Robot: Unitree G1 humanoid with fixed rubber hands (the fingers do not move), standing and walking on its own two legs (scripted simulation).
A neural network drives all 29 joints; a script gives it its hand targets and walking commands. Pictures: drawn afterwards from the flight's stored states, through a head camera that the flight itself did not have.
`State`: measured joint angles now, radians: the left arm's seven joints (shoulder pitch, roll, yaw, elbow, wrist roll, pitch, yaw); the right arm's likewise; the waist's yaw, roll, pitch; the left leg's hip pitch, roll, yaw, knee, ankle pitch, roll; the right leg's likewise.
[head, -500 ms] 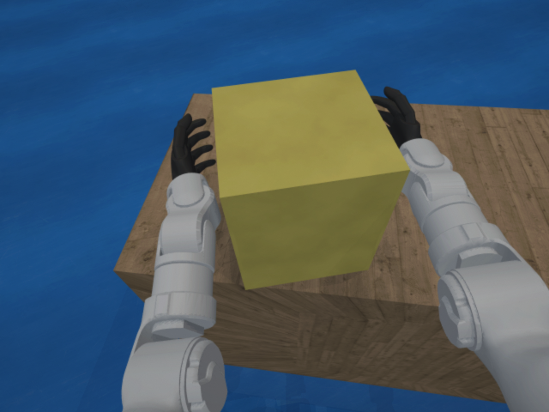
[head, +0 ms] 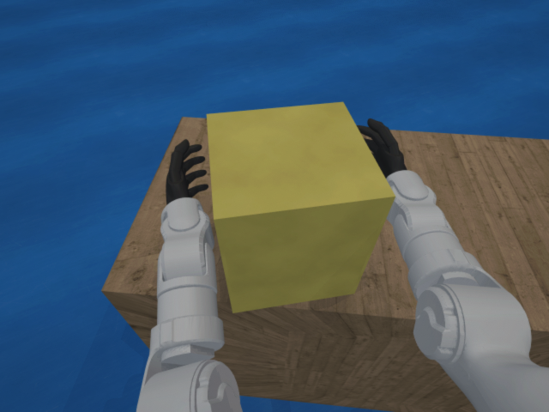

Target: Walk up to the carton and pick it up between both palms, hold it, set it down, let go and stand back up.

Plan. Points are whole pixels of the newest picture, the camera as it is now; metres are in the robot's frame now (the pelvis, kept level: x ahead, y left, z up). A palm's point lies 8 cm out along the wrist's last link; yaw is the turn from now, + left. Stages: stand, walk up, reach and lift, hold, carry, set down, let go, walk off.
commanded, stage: reach and lift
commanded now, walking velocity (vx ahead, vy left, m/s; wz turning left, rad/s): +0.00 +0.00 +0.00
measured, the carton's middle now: (286, 210) +0.41 +0.03 +0.06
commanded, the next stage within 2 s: none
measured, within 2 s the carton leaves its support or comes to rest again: leaves its support in 0.80 s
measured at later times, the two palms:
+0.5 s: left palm (181, 198) +0.37 +0.18 +0.13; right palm (389, 173) +0.44 -0.12 +0.13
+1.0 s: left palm (171, 187) +0.36 +0.18 +0.16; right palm (397, 174) +0.41 -0.11 +0.16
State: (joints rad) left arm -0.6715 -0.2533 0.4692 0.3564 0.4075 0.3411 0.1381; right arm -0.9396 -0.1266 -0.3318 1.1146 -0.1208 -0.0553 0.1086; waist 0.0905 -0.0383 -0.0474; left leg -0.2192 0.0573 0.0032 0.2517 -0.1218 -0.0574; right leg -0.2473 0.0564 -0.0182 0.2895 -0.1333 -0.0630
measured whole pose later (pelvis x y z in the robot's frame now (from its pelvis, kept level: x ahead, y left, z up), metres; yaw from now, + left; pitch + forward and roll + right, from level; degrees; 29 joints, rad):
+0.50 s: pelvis +0.00 +0.00 +0.00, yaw +1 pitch +4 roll +0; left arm -0.66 -0.21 0.43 0.35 0.37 0.37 0.14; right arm -0.92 -0.13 -0.23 1.08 -0.05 -0.05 0.06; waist 0.07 -0.03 -0.03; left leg -0.22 0.06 0.01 0.27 -0.12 -0.05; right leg -0.23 0.05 -0.04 0.29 -0.13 -0.06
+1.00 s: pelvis -0.02 +0.00 +0.00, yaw +2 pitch +1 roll +0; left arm -0.72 -0.10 0.33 0.38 0.25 0.52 0.16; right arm -0.89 -0.13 -0.15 0.97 0.08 0.12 -0.03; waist 0.03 -0.02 -0.04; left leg -0.18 0.05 -0.02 0.30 -0.12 -0.05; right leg -0.18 0.04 -0.07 0.30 -0.13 -0.06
